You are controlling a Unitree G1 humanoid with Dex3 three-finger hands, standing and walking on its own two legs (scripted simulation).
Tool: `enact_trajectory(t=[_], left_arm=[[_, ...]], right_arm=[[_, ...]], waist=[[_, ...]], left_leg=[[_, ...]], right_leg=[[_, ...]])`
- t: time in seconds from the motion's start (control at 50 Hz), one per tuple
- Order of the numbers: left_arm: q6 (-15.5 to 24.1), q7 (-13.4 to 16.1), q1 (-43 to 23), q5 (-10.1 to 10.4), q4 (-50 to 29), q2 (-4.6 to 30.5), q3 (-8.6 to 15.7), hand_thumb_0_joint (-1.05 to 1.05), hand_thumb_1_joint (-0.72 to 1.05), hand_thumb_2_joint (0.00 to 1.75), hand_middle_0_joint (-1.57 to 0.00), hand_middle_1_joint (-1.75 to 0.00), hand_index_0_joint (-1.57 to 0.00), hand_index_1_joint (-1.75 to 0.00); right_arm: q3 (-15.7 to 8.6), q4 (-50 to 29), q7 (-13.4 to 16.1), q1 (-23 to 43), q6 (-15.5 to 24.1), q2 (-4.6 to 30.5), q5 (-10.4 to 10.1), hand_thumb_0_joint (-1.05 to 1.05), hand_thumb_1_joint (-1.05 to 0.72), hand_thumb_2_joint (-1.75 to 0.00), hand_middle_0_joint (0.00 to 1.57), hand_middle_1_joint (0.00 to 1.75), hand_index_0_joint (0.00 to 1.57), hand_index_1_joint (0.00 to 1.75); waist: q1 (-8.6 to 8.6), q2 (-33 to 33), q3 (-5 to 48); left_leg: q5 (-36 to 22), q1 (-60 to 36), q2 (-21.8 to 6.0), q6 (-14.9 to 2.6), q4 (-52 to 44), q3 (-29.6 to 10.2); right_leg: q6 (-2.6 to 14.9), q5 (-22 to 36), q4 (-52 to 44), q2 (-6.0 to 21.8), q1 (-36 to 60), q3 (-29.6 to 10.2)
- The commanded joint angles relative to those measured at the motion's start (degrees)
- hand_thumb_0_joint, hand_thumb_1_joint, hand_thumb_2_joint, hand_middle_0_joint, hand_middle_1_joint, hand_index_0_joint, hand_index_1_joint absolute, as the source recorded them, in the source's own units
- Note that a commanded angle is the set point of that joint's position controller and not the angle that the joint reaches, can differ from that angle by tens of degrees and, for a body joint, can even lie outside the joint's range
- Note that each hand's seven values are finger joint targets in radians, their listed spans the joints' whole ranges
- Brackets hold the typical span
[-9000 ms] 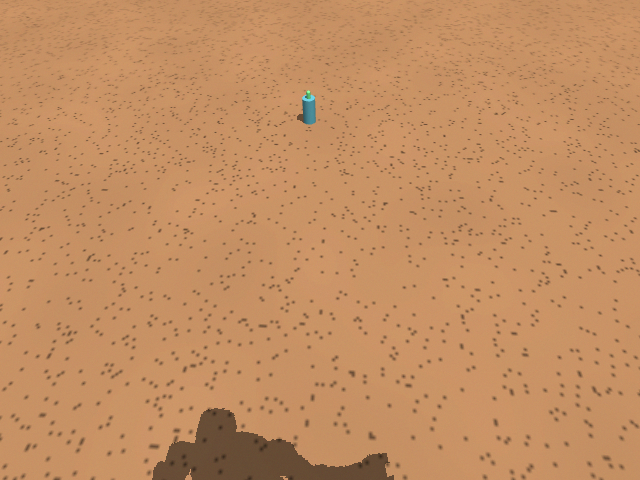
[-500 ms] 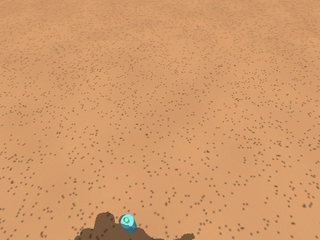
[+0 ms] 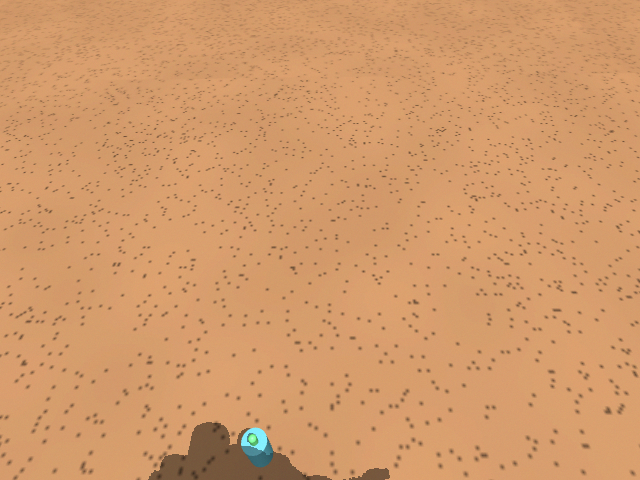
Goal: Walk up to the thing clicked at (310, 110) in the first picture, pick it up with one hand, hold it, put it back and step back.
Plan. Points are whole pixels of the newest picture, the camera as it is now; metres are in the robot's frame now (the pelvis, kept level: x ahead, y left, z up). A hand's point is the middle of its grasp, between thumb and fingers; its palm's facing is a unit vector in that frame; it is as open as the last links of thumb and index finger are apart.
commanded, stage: stand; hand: left
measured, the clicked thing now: (256, 446) +0.33 +0.21 -0.69
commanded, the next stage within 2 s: go down in 0.20 s
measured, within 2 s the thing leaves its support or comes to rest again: neither
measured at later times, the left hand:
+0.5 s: hand out of the picture +0.15 +0.25 -0.16, palm faces +0.04 -0.94 -0.33, open 10.1 cm
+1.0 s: hand out of the picture +0.15 +0.28 -0.20, palm faces +0.05 -0.94 -0.32, open 17.0 cm
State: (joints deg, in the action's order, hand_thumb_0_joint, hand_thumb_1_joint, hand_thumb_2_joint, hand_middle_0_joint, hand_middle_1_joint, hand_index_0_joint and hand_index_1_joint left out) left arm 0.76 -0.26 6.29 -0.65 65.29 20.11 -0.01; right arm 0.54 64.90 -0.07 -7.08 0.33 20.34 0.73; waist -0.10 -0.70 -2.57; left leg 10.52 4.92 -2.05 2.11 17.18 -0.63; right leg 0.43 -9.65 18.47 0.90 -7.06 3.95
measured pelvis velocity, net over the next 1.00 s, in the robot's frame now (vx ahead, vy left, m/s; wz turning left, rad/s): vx -0.01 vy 0.03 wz -0.02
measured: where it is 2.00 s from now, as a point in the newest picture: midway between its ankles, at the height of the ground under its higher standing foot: outside the picture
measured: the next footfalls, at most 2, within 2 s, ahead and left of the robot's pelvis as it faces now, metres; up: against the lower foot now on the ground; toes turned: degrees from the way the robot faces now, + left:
none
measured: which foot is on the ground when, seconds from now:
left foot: down 0.00-1.00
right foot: down 0.00-1.00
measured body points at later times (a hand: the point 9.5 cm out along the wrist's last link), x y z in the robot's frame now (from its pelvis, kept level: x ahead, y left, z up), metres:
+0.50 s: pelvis -0.01 +0.00 -0.01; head +0.04 +0.01 +0.43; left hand +0.15 +0.30 -0.14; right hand +0.09 -0.27 -0.14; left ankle -0.01 +0.14 -0.75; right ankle +0.01 -0.11 -0.75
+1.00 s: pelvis -0.01 +0.03 -0.07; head +0.07 +0.05 +0.37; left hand +0.15 +0.33 -0.18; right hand +0.14 -0.23 -0.16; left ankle -0.01 +0.14 -0.75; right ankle +0.01 -0.11 -0.75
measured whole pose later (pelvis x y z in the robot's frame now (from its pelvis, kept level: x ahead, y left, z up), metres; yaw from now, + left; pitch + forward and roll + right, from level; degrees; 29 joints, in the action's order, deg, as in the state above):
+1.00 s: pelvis -0.01 +0.03 -0.07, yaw -1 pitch +14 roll -2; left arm -11.0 -1.7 12.3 -2.1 29.8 18.1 11.8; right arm -1.2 34.5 3.3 -12.6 7.2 13.6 -0.8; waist -1.9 0.6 5.5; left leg 29.2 43.5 -1.8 0.1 58.6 -0.4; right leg -1.3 -25.3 55.4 2.0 -44.2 2.4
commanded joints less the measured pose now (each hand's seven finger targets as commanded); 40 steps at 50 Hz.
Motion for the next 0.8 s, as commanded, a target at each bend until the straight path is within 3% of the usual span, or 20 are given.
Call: enact_trajectory(t=[0.0,0.12,0.26,0.28,0.3,0.32,0.34,0.36,0.4,0.44,0.46,0.5,0.54,0.6,0.66,0.7,0.78], left_arm=[[1.2,0.7,-2.2,0.1,-3.2,12.6,2.4,0.0,0.9,0.9,-0.2,-0.3,-0.2,-0.3],[1.3,0.8,-2.0,0.2,-3.1,12.7,2.4,0.0,0.9,0.9,-0.2,-0.3,-0.2,-0.3],[1.3,0.8,-1.5,0.1,-3.2,12.5,2.4,0.0,0.9,0.9,-0.2,-0.3,-0.2,-0.3],[1.4,0.8,-1.7,0.1,-3.2,12.5,2.4,0.0,0.82,0.82,-0.12,-0.22,-0.12,-0.22],[6.4,1.5,-21.8,3.4,-23.3,2.8,2.7,0.0,0.74,0.74,-0.04,-0.14,-0.04,-0.14],[5.9,1.9,-26.7,3.2,-19.9,6.0,3.8,0.0,0.66,0.66,-0.01,-0.06,-0.02,-0.06],[3.2,2.4,-16.3,2.3,-8.5,9.8,6.7,0.0,0.58,0.58,-0.01,-0.03,-0.02,-0.02],[2.3,1.7,-12.3,1.8,-5.6,10.5,7.8,0.0,0.5,0.5,-0.01,-0.06,-0.02,-0.05],[3.0,1.4,-18.9,0.0,-9.8,16.3,10.8,0.0,0.34,0.34,-0.01,-0.04,-0.02,-0.04],[1.6,0.2,-9.8,-1.8,-4.4,13.6,11.8,0.0,0.2,0.18,-0.03,-0.04,-0.04,-0.02],[0.9,-0.5,-6.8,-2.9,-4.2,13.8,13.4,0.0,0.15,0.16,-0.03,-0.04,-0.04,-0.03],[-0.4,-0.4,-3.7,-3.1,-9.3,14.1,15.5,0.0,0.05,0.12,-0.04,-0.03,-0.06,-0.02],[-3.0,-0.4,-3.6,-3.0,-10.8,10.2,13.6,0.0,-0.06,0.08,-0.06,-0.03,-0.07,-0.02],[-5.3,-0.6,-7.7,-3.2,-15.7,11.6,14.0,0.0,-0.2,0.06,-0.07,-0.04,-0.07,-0.03],[-6.2,-1.1,-4.6,-2.3,-19.6,8.7,13.7,0.0,-0.37,0.06,-0.08,-0.07,-0.08,-0.06],[-6.2,-1.2,-3.5,-2.3,-24.4,9.1,14.5,0.0,-0.42,0.06,-0.08,-0.07,-0.08,-0.07],[-6.1,-1.3,-3.5,-1.7,-34.5,8.6,14.4,0.0,-0.54,0.04,-0.09,-0.09,-0.09,-0.09]], right_arm=[[-2.2,-3.1,0.6,1.5,1.2,11.7,-0.1,0.0,-0.9,-0.9,0.2,0.3,0.2,0.3],[-2.3,-3.1,0.4,1.3,1.0,11.7,-0.1,0.0,-0.9,-0.9,0.2,0.3,0.2,0.3],[-2.2,-3.5,0.5,2.0,1.1,11.7,-0.2,0.0,-0.9,-0.9,0.2,0.3,0.2,0.3],[-2.2,-3.5,0.5,1.8,1.1,11.7,-0.1,0.0,-0.93,-0.89,0.2,0.29,0.2,0.29],[-0.3,-19.2,1.9,1.8,3.9,2.6,-4.0,0.0,-0.98,-0.92,0.2,0.3,0.2,0.3],[-0.4,-15.6,2.5,-1.1,3.8,3.9,-4.0,0.0,-0.95,-0.92,0.2,0.3,0.2,0.3],[-1.0,-15.0,2.9,-2.7,3.1,5.6,-3.8,0.0,-0.97,-0.92,0.2,0.3,0.2,0.3],[-1.7,-16.7,2.9,-2.9,2.6,5.5,-3.9,0.0,-0.98,-0.92,0.2,0.3,0.2,0.3],[-3.4,-18.6,3.7,-4.8,3.1,5.7,-3.3,0.0,-0.98,-0.92,0.2,0.3,0.2,0.3],[-4.2,-20.3,3.1,-6.5,3.5,5.0,-2.3,0.0,-0.96,-0.92,0.2,0.3,0.2,0.3],[-4.9,-21.6,2.7,-6.5,3.5,4.8,-1.7,0.0,-0.95,-0.91,0.2,0.3,0.2,0.3],[-5.3,-24.6,2.5,-6.9,3.7,4.2,-1.8,0.0,-0.94,-0.91,0.2,0.3,0.2,0.3],[-5.0,-26.8,2.4,-6.2,3.8,3.4,-1.9,0.0,-0.92,-0.9,0.2,0.3,0.2,0.3],[-5.2,-29.9,2.2,-4.4,4.3,3.9,-2.3,0.0,-0.91,-0.9,0.2,0.3,0.2,0.3],[-5.3,-31.7,2.0,-5.7,5.6,3.4,-2.2,0.0,-0.88,-0.89,0.2,0.3,0.2,0.3],[-5.6,-33.5,2.1,-6.0,6.5,3.4,-2.2,0.0,-0.86,-0.89,0.2,0.3,0.2,0.3],[-5.7,-35.2,2.6,-6.4,8.2,2.8,-2.0,0.0,-0.86,-0.89,0.2,0.3,0.2,0.3]], waist=[[0.17,0.7,3.8],[0.02,1.5,3.7],[0.38,0.5,4.6],[0.17,0.4,4.8],[-7.15,-1.4,-0.3],[-5.2,0.8,2.5],[-4.16,3.9,1.3],[-2.29,4.8,0.9],[-1.45,3.2,9.3],[-1.15,3.1,12.9],[0.65,2.1,15.2],[2.4,-1.6,19.5],[1.47,-1.5,16.5],[0.02,-1.2,13.9],[-0.63,0.3,14.5],[-0.36,-0.4,16.4],[-1.38,-2.1,19.5]], left_leg=[[-7.1,1.8,-5.9,-2.54,-2.4,-4.0],[-6.3,1.6,-5.9,-2.56,-2.1,-4.0],[-8.6,1.1,-6.1,-2.6,-1.7,-3.9],[-9.2,0.9,-6.1,-2.52,-1.6,-3.9],[-0.6,7.2,2.9,-2.75,2.5,3.9],[0.9,7.6,3.1,-3.2,3.5,3.6],[2.3,9.4,3.4,-3.4,4.5,3.8],[1.2,11.5,3.1,-3.31,6.4,3.8],[-1.5,12.1,3.0,-3.2,9.1,3.1],[-3.3,16.2,3.3,-3.08,13.1,2.7],[-4.1,17.9,3.6,-2.96,14.9,2.9],[-6.1,17.5,4.1,-2.38,15.5,3.1],[-5.2,19.1,3.8,-2.17,15.9,2.9],[-3.2,21.6,2.8,-1.99,19.2,2.1],[-1.0,24.9,2.0,-2.04,22.6,1.6],[0.4,26.8,2.1,-2.22,24.7,1.3],[0.9,28.4,1.2,-1.97,28.4,0.4]], right_leg=[[0.49,8.1,-3.2,7.5,2.4,-6.8],[0.56,6.7,-3.5,7.4,2.3,-6.9],[0.54,9.9,-2.9,7.5,3.4,-6.6],[0.54,10.3,-2.9,7.5,3.4,-6.6],[-0.27,4.7,0.6,0.5,-10.1,-3.1],[-0.7,1.6,1.1,0.7,-7.1,-2.5],[-0.46,-1.4,1.2,0.2,-7.4,-1.8],[-0.35,-1.5,2.6,-0.1,-8.5,-1.3],[-0.35,2.4,6.4,0.1,-7.8,-1.8],[-0.26,5.5,11.1,0.4,-8.4,-2.0],[-0.05,6.0,12.9,0.6,-7.7,-2.2],[0.35,7.3,13.9,0.5,-5.6,-2.6],[0.47,5.7,13.8,0.1,-8.4,-2.3],[0.82,2.4,16.7,-0.6,-15.1,-1.6],[0.82,-0.8,20.4,-1.2,-19.0,-0.9],[0.75,-1.9,22.5,-1.0,-20.8,-1.0],[0.81,-2.7,27.3,-1.2,-25.5,-1.0]])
